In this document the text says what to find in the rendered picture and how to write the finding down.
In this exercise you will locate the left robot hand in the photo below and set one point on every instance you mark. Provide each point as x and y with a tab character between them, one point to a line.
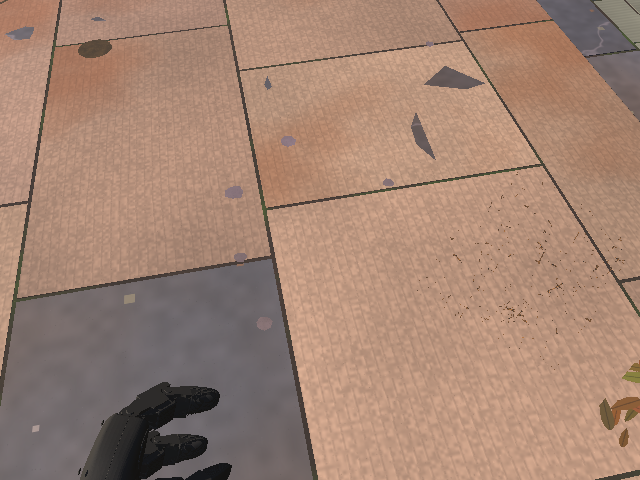
125	449

